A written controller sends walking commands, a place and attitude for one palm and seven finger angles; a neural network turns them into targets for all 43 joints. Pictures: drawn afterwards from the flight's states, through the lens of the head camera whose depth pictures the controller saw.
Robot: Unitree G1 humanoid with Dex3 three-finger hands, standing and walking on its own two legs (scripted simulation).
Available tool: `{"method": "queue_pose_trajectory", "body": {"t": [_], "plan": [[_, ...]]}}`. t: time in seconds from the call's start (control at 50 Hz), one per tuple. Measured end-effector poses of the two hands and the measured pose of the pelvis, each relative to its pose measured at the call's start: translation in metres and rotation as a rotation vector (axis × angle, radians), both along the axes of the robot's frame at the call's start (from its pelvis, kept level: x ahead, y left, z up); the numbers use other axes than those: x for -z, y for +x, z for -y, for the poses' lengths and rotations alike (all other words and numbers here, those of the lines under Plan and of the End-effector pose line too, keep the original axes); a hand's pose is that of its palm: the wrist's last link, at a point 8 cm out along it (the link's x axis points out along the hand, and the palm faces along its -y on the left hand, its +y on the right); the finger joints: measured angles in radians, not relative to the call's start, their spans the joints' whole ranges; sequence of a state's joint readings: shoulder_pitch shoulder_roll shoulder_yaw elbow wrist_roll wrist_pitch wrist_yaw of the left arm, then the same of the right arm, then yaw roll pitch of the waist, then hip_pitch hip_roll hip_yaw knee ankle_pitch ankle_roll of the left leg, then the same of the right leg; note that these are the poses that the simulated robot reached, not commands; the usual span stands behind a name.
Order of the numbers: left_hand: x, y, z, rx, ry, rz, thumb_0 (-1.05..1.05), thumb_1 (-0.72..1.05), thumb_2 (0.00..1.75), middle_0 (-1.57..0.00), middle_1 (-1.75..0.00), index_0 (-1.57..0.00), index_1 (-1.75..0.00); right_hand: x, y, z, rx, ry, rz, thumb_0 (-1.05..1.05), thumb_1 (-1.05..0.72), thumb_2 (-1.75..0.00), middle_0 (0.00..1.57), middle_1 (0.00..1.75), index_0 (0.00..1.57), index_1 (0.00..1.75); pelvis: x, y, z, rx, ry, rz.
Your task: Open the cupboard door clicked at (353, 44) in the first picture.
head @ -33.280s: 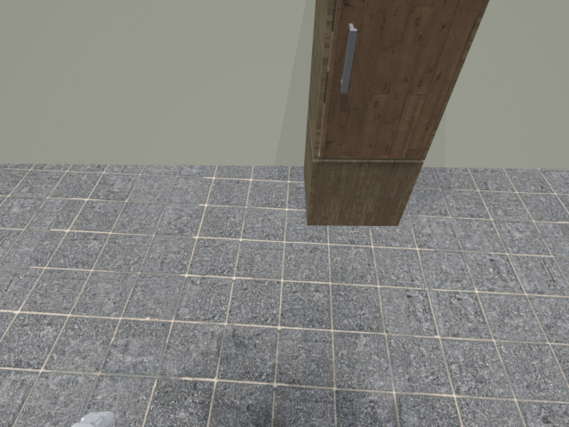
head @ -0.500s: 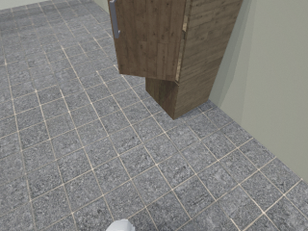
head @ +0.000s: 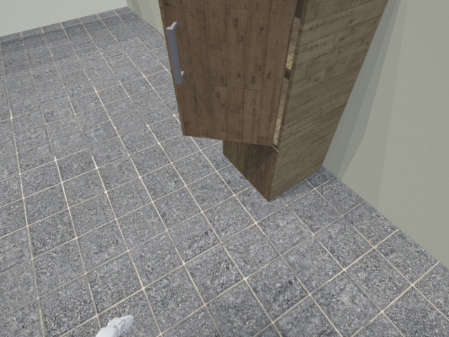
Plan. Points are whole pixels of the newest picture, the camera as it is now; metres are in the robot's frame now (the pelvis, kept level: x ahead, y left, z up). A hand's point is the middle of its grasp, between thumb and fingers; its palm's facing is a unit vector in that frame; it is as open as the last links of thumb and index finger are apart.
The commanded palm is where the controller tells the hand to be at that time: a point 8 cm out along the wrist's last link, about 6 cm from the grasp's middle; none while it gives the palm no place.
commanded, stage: take the last steps up to it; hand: left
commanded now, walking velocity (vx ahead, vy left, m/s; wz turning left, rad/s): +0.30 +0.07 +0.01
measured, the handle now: (176, 54) +0.89 +0.20 +0.05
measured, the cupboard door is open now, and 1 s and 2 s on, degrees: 45 45 45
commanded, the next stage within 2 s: come to a stop and stand still in 0.58 s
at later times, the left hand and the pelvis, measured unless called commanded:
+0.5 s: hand (108, 313) +0.19 +0.26 -0.16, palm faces +0.06 -0.98 -0.19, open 7.4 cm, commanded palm none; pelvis +0.18 +0.07 +0.01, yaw -1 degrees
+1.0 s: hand (133, 234) +0.37 +0.26 -0.17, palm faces +0.03 -0.97 -0.23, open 7.3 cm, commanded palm none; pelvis +0.31 +0.07 +0.01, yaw -2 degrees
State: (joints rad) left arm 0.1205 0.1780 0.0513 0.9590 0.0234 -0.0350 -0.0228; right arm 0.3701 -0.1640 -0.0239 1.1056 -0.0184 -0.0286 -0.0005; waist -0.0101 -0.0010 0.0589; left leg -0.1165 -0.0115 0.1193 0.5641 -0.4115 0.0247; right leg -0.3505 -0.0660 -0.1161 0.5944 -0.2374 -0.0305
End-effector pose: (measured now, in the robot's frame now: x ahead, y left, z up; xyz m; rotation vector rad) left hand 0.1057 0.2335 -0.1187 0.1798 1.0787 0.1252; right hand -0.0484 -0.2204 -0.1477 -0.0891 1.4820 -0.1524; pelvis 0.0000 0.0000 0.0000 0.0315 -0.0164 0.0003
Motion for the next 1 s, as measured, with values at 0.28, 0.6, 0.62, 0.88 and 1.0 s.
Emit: {"method": "queue_pose_trajectory", "body": {"t": [0.28,0.6,0.62,0.88,1.0], "plan": [[0.007,-0.006,-0.039,-0.139,-0.026,-0.229,-0.01,0.94,0.9,-0.2,-0.3,-0.2,-0.3,-0.03,0.2,-0.022,-0.081,-0.034,0.217,0.0,-0.91,-0.9,0.19,0.3,0.19,0.29,-0.017,0.105,-0.034,-0.021,-0.03,-0.014],[0.002,0.159,-0.069,-0.054,-0.029,-0.16,0.01,0.91,0.9,-0.2,-0.3,-0.2,-0.3,-0.021,0.269,-0.064,-0.038,-0.047,0.155,0.0,-0.93,-0.89,0.2,0.3,0.2,0.3,-0.016,0.216,-0.073,0.019,-0.017,-0.016],[0.0,0.174,-0.067,-0.044,-0.026,-0.14,0.01,0.91,0.9,-0.2,-0.3,-0.2,-0.3,-0.018,0.267,-0.063,-0.029,-0.038,0.132,0.0,-0.93,-0.89,0.2,0.3,0.2,0.3,-0.015,0.223,-0.071,0.019,-0.014,-0.013],[0.009,0.253,-0.061,-0.052,-0.001,-0.143,-0.01,0.93,0.9,-0.2,-0.3,-0.2,-0.3,-0.009,0.341,-0.063,0.011,-0.035,0.086,0.0,-0.91,-0.89,0.19,0.3,0.19,0.3,-0.009,0.3,-0.066,0.019,-0.034,-0.001],[0.015,0.259,-0.074,-0.065,0.015,-0.208,0.0,0.92,0.9,-0.2,-0.3,-0.2,-0.3,-0.011,0.385,-0.062,-0.01,-0.064,0.146,0.01,-0.92,-0.89,0.2,0.3,0.2,0.3,-0.005,0.312,-0.07,0.032,-0.012,-0.013]]}}
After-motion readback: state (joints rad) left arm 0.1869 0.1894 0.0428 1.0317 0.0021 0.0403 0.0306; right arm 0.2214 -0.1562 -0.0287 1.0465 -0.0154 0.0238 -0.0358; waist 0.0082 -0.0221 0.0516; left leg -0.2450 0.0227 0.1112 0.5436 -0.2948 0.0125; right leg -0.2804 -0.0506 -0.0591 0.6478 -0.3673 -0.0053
